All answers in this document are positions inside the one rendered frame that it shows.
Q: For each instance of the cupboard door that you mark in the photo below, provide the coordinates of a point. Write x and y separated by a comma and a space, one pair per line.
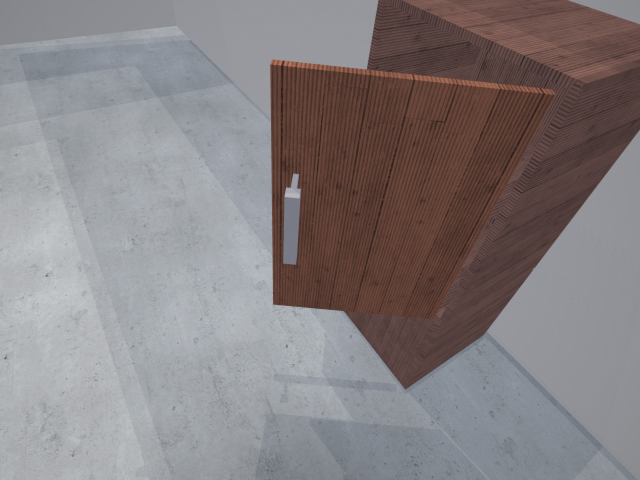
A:
399, 174

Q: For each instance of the handle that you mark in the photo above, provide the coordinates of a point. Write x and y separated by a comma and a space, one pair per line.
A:
291, 221

